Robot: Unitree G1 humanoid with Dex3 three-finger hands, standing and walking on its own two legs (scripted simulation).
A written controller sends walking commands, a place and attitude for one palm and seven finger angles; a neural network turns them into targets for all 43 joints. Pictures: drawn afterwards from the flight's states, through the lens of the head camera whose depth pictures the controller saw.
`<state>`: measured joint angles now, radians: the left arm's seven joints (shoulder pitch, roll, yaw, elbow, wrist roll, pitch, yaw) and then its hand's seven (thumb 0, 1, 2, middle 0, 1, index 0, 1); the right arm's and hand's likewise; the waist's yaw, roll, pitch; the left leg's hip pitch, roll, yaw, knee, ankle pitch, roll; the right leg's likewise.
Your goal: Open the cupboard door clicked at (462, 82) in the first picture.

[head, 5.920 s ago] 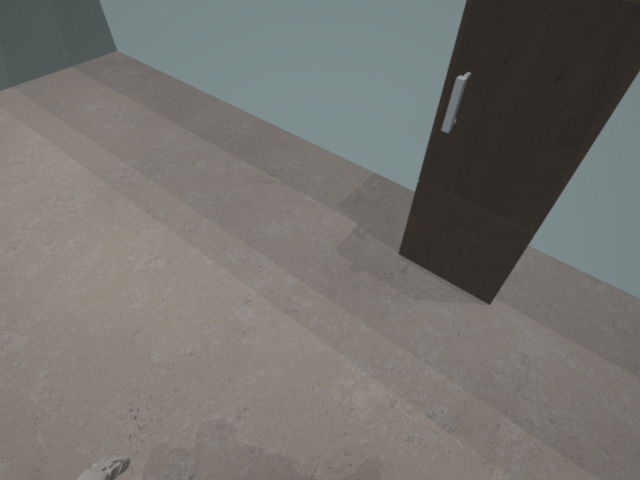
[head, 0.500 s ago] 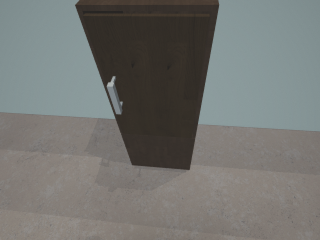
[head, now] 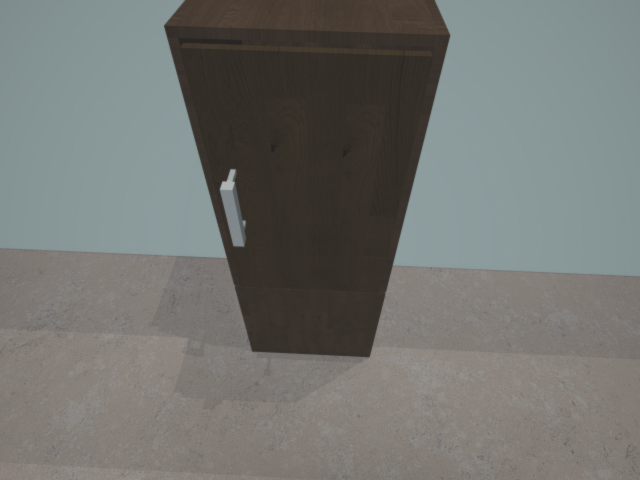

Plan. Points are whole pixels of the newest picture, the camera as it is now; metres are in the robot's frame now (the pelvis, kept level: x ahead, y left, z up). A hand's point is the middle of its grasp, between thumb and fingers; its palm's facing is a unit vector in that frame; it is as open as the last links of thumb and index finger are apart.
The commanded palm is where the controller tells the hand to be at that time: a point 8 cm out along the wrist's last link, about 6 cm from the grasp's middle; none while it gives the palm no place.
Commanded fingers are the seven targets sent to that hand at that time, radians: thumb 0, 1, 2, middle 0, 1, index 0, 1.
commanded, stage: come to a stop and stand still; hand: left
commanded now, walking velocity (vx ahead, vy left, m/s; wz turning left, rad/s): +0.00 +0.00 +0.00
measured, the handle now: (236, 208) +0.58 +0.20 -0.04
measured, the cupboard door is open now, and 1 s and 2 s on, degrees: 0 0 0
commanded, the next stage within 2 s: look again from close up in 0.02 s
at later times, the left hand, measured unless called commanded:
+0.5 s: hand out of the picture +0.00 +0.17 -0.17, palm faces +0.02 -0.97 -0.23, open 7.4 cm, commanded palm none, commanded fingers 0.00 0.90 0.90 -0.20 -0.30 -0.20 -0.30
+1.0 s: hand out of the picture -0.01 +0.14 -0.19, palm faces +0.10 -0.98 -0.17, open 7.4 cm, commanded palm none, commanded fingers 0.00 0.90 0.90 -0.20 -0.30 -0.20 -0.30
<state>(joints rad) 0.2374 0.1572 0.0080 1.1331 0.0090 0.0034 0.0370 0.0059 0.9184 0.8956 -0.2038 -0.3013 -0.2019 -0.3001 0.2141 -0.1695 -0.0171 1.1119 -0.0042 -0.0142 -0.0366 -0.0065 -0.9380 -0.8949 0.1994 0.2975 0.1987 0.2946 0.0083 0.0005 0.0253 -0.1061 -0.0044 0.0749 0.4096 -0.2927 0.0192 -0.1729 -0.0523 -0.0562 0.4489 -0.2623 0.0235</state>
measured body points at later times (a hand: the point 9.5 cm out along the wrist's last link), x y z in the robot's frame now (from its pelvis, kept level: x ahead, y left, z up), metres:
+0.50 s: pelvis -0.01 +0.00 -0.01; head +0.00 -0.03 +0.44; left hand +0.00 +0.22 -0.15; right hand -0.02 -0.21 -0.18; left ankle -0.05 +0.10 -0.74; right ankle -0.02 -0.13 -0.74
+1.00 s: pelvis +0.01 -0.02 -0.01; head +0.03 -0.02 +0.44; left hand -0.02 +0.19 -0.17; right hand +0.00 -0.25 -0.17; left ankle -0.03 +0.08 -0.74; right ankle -0.02 -0.13 -0.74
